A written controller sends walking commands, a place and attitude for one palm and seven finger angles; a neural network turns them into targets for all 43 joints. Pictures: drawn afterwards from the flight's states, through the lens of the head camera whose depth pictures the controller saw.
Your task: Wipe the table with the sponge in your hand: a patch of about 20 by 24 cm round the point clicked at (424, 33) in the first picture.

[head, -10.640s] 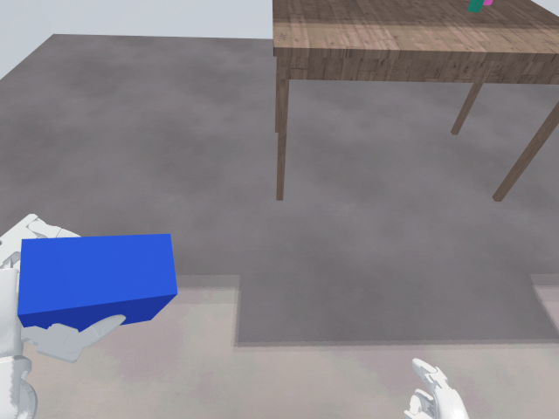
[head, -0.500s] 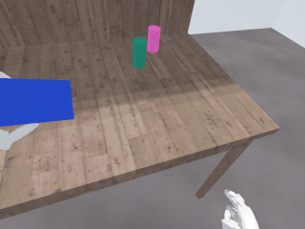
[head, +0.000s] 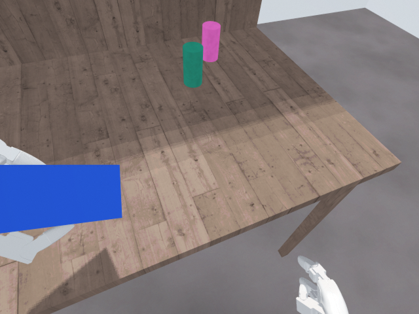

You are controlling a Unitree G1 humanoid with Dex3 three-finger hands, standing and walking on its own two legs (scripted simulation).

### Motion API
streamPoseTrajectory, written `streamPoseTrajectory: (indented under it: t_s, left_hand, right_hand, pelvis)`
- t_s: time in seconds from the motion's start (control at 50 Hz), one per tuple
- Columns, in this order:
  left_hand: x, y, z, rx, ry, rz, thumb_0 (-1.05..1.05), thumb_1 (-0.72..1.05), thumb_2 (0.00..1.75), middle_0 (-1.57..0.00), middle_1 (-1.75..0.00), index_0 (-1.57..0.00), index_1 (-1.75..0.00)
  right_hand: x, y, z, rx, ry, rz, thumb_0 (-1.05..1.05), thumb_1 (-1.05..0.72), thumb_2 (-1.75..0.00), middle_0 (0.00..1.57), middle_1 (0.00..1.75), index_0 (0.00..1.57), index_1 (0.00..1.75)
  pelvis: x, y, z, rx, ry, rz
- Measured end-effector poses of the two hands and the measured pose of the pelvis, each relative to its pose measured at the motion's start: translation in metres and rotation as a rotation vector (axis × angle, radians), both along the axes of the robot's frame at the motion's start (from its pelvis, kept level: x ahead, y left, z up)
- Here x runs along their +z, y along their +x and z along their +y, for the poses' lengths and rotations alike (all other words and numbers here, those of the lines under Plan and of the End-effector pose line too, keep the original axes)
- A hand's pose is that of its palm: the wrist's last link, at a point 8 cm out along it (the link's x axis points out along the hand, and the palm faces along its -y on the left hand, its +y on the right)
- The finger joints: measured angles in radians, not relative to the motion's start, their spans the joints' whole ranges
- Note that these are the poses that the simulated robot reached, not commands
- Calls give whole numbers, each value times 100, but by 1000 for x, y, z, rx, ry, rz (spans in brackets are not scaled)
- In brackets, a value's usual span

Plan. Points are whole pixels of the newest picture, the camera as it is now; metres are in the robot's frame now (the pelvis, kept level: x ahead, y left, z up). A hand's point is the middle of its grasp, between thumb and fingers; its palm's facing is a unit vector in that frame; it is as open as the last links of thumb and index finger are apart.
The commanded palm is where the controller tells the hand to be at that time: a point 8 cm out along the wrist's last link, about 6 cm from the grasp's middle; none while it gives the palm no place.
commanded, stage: come to a stop and stand still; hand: left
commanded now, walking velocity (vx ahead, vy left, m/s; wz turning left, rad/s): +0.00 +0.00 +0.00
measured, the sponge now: (72, 198) +0.23 +0.21 +0.16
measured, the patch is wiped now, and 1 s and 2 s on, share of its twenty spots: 0.00 0.00 0.00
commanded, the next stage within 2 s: look again from close up in 0.02 s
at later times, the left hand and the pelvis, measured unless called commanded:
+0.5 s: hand (77, 205) +0.22 +0.20 +0.17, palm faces +0.39 -0.83 -0.40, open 10.3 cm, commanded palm +0.16 +0.23 +0.18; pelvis +0.00 -0.05 +0.01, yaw +0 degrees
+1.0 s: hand (76, 249) +0.17 +0.18 +0.16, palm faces +0.37 -0.84 -0.39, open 10.3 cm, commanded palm +0.11 +0.23 +0.18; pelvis -0.05 -0.06 +0.00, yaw +1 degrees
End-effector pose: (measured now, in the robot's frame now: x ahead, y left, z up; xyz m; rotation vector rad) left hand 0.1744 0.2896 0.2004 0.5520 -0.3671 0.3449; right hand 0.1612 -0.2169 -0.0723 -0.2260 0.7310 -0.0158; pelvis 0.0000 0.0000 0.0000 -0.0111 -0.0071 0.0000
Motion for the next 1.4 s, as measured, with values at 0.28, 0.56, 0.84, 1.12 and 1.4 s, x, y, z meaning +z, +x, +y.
streamPoseTrajectory:
  t_s: [0.28, 0.56, 0.84, 1.12, 1.4]
  left_hand:
    - [-25, 7, -37, 40, -181, 71, -1, -52, 101, -70, -134, -73, -134]
    - [-25, 2, -59, 59, -151, 160, -1, -52, 101, -70, -134, -73, -134]
    - [-9, -16, -85, -14, -104, 93, -1, -52, 101, -70, -134, -73, -134]
    - [-32, -62, -45, 52, -158, 117, -1, -52, 101, -70, -134, -73, -133]
    - [-23, -64, -45, 38, -130, 126, -1, -52, 101, -70, -134, -73, -133]
  right_hand:
    - [18, 21, -20, 0, 8, -96, 1, -90, -90, 20, 30, 21, 30]
    - [8, -7, -75, -111, -20, -38, 1, -90, -90, 20, 30, 21, 30]
    - [7, -12, -82, -93, -24, -63, 1, -90, -90, 20, 30, 20, 30]
    - [0, -56, -50, -75, -62, -5, 1, -90, -90, 20, 30, 21, 30]
    - [1, -56, -31, -29, 28, -27, 1, -90, -90, 20, 30, 21, 30]
  pelvis:
    - [6, -3, -30, 4, -5, -26]
    - [9, 0, -55, -1, -1, -16]
    - [4, -26, -68, 0, -4, 7]
    - [-3, -56, -44, 10, -24, -2]
    - [4, -59, -41, 37, -36, -3]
